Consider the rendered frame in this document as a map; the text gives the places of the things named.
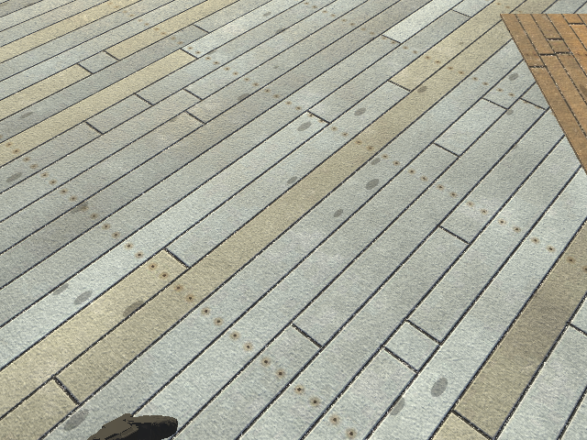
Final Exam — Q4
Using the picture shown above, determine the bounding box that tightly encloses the robot left hand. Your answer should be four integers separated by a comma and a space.
87, 413, 178, 440

